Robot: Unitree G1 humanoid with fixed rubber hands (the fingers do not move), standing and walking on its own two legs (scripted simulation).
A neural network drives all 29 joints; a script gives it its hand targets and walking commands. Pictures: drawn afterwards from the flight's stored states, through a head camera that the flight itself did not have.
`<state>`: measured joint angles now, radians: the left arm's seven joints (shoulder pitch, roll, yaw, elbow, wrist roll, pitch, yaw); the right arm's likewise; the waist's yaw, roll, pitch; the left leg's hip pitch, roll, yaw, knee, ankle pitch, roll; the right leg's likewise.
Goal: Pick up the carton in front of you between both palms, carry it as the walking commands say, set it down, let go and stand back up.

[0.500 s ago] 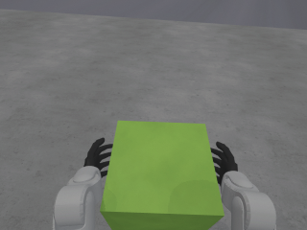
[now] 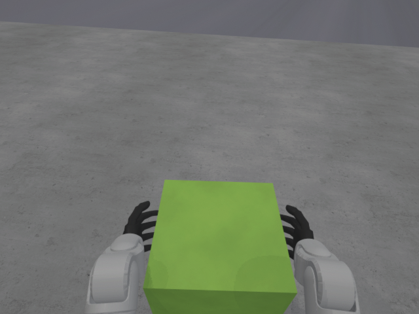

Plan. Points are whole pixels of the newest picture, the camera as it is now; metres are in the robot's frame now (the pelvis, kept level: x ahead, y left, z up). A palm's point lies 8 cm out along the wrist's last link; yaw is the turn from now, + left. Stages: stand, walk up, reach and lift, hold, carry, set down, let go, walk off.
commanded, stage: carry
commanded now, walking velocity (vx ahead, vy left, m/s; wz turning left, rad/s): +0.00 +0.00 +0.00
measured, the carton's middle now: (216, 261) +0.26 +0.00 -0.01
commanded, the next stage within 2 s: hold in 0.66 s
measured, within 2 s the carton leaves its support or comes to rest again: neither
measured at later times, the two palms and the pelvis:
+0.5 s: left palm (136, 250) +0.26 +0.15 +0.04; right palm (298, 254) +0.26 -0.15 +0.04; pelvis -0.03 +0.00 +0.00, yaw +0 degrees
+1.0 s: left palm (133, 274) +0.21 +0.14 +0.04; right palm (307, 273) +0.22 -0.15 +0.04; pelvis -0.06 -0.01 +0.01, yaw +1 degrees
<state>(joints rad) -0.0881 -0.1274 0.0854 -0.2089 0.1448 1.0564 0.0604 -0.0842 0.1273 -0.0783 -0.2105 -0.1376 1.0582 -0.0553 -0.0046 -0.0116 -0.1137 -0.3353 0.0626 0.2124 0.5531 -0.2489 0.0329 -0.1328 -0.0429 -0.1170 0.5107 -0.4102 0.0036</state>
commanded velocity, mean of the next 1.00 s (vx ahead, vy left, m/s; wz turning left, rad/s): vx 0.00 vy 0.00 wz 0.00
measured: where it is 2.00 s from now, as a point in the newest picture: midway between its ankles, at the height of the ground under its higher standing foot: outside the picture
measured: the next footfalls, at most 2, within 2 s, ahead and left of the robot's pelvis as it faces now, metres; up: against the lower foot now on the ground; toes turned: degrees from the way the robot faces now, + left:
none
